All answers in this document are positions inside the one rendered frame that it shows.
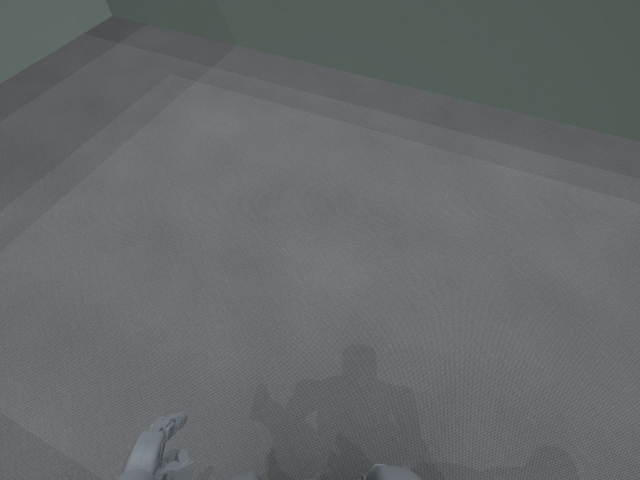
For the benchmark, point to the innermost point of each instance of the robot left hand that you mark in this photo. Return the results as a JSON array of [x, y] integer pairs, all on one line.
[[148, 451]]

